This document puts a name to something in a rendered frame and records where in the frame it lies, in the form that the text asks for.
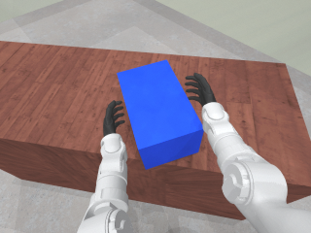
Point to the pedestal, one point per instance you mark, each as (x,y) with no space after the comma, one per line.
(53,101)

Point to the right robot upper arm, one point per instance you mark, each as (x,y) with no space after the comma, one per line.
(259,191)

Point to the left robot upper arm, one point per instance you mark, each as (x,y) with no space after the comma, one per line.
(112,221)

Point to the carton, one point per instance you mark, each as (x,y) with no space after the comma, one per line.
(164,123)

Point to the robot right hand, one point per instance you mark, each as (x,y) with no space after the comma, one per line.
(204,91)

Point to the right robot forearm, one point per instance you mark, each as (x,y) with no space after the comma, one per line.
(224,140)

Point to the robot left hand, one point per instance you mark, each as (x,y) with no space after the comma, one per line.
(109,124)

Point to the left robot forearm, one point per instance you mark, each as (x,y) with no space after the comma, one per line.
(110,192)

